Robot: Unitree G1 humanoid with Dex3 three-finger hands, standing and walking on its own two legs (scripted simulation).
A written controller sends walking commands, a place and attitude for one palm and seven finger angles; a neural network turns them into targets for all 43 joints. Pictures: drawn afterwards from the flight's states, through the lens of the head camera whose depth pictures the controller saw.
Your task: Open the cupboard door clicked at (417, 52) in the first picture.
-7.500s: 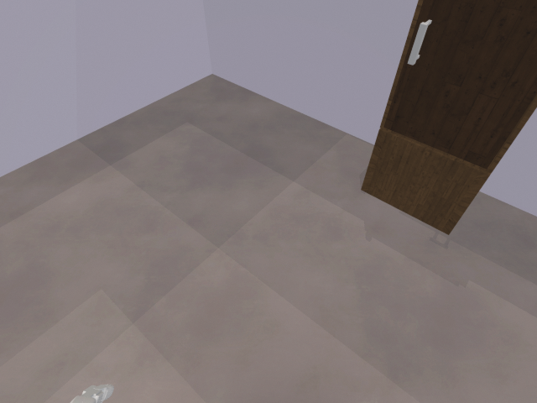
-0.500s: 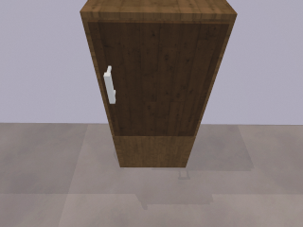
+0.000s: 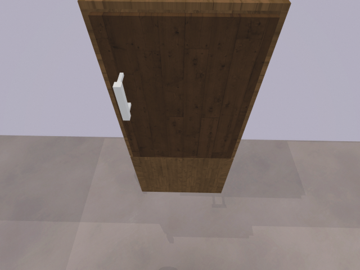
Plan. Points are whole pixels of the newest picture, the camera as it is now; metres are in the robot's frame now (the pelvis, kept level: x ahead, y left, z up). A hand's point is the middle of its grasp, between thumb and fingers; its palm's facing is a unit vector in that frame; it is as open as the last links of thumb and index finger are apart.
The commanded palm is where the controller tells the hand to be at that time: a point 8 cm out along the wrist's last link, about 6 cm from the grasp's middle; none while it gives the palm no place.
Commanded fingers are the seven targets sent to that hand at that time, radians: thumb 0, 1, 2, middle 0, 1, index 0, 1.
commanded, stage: come to a stop and stand still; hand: left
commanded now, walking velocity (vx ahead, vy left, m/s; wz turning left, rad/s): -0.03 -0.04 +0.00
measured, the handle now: (124, 97) +0.55 +0.21 +0.04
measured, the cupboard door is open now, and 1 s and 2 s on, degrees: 0 0 0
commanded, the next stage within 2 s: look again from close up in 1.22 s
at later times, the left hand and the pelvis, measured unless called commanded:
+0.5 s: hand out of the picture +0.03 +0.18 -0.16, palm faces +0.01 -0.98 -0.22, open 7.4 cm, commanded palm none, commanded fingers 0.00 0.90 0.90 -0.20 -0.30 -0.20 -0.30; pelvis -0.04 -0.01 +0.00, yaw +1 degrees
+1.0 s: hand out of the picture -0.02 +0.19 -0.17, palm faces +0.03 -0.98 -0.18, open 7.4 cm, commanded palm none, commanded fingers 0.00 0.90 0.90 -0.20 -0.30 -0.20 -0.30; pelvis -0.02 +0.01 +0.01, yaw +1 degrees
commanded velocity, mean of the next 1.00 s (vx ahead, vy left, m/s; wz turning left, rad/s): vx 0.00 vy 0.00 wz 0.00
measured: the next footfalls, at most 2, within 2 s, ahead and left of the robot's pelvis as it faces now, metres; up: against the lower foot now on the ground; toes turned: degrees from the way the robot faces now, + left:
right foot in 0.02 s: +0.03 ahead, -0.11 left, +0.00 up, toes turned -2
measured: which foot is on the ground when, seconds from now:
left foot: down 0.00-1.00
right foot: up 0.00-0.00, down 0.02-1.00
